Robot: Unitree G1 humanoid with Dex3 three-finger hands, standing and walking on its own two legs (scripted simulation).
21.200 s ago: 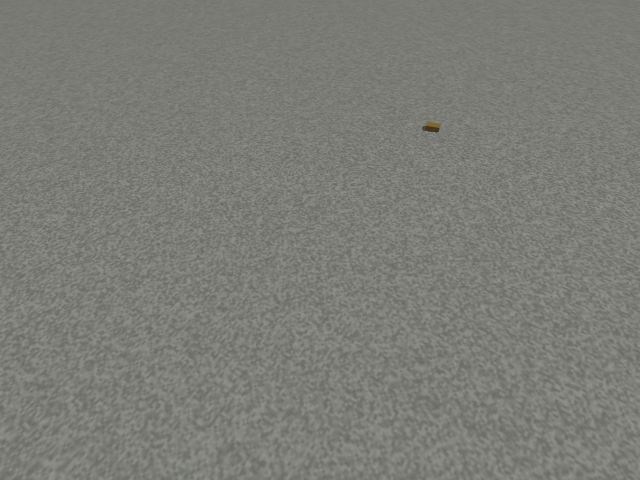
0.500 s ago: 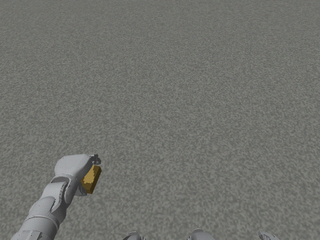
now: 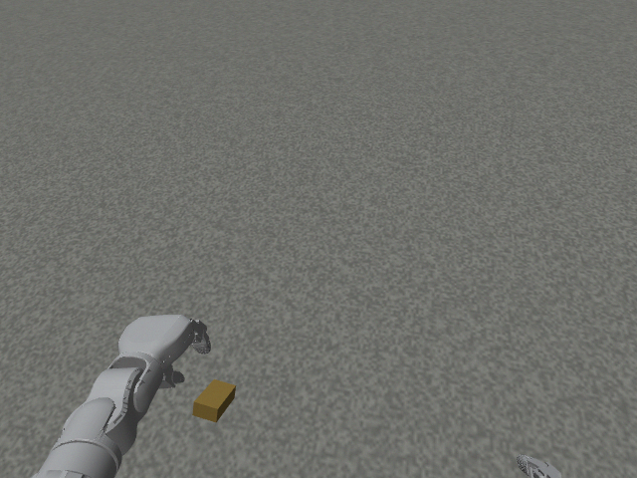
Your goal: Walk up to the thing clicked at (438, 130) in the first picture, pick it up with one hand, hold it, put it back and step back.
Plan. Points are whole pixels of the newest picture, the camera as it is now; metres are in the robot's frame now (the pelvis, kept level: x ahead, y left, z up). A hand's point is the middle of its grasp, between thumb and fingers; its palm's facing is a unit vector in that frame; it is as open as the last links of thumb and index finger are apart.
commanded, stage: hold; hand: left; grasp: from above
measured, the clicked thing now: (215, 399) +0.34 +0.23 -0.28
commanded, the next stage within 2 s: go down in 0.22 s
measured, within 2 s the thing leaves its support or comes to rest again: neither
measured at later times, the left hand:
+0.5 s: hand (172, 380) +0.28 +0.21 -0.04, palm faces -0.46 -0.02 -0.89, open 6.5 cm
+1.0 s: hand (182, 361) +0.37 +0.26 -0.17, palm faces -0.41 +0.05 -0.91, open 12.8 cm
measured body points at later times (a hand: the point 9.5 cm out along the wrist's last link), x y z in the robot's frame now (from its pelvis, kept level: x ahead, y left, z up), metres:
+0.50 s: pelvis -0.01 -0.01 +0.01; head +0.01 -0.03 +0.46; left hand +0.30 +0.21 +0.01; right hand +0.12 -0.27 -0.11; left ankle +0.02 +0.12 -0.71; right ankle +0.01 -0.14 -0.71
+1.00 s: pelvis -0.05 +0.00 -0.10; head +0.09 +0.01 +0.33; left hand +0.39 +0.25 -0.12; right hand -0.01 -0.27 -0.23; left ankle +0.02 +0.12 -0.71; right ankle +0.01 -0.14 -0.71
